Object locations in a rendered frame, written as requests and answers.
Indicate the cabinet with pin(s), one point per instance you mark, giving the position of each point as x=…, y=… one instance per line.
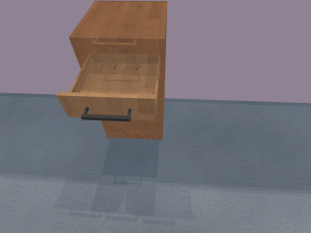
x=140, y=22

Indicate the drawer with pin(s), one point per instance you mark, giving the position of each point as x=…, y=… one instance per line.
x=112, y=83

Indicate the handle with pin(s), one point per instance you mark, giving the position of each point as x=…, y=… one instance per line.
x=110, y=45
x=86, y=116

